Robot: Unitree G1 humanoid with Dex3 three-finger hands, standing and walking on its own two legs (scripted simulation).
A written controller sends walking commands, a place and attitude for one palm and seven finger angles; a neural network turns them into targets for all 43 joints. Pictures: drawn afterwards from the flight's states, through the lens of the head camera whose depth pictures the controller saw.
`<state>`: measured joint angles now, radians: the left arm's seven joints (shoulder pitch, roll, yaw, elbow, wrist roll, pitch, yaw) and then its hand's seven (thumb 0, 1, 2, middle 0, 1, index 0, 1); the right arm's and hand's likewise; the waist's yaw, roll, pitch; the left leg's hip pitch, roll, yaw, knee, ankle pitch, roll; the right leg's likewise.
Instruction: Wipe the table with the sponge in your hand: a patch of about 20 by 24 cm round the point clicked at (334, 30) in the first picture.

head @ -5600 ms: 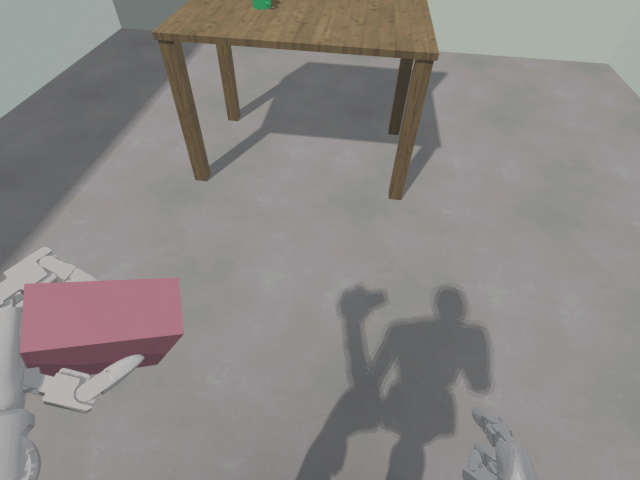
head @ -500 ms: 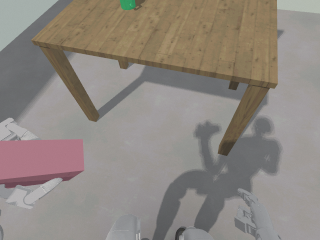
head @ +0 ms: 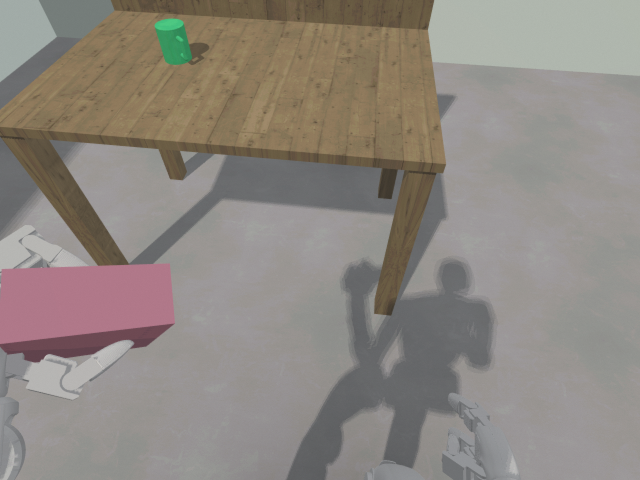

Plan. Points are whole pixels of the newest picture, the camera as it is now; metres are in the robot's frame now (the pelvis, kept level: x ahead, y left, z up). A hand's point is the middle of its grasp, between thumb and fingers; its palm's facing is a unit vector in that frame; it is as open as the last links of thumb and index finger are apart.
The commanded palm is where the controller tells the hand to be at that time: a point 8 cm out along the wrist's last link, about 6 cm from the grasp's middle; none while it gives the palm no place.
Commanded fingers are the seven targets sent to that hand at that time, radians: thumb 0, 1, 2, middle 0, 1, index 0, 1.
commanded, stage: turn to face it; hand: left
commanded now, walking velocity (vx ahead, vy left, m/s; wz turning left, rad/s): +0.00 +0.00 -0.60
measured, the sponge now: (112, 314) +0.22 +0.22 +0.16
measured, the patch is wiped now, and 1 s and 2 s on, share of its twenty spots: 0.00 0.00 0.00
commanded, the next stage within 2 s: take the last steps up to it in 0.68 s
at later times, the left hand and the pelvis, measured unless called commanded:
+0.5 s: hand (250, 301) +0.23 +0.10 +0.19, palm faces +0.09 -0.82 -0.57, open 9.5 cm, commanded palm +0.18 +0.16 +0.18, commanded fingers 0.00 0.10 1.30 -1.20 -1.60 -1.20 -1.60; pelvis -0.05 -0.07 +0.00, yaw -16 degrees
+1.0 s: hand (337, 362) +0.19 +0.02 +0.17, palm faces +0.00 -0.88 -0.48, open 9.5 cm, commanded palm +0.15 +0.10 +0.18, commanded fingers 0.00 0.10 1.30 -1.20 -1.60 -1.20 -1.60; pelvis -0.10 -0.10 +0.00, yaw -22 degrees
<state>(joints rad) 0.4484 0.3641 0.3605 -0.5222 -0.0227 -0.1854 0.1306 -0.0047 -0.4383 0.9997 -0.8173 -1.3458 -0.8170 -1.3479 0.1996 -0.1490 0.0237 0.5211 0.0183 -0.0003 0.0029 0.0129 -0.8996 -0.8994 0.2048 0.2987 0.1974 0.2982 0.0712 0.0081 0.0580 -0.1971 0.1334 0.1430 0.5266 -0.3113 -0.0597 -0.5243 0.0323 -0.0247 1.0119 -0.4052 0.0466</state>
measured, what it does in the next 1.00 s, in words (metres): walks backwards, turning right: right foot, then left foot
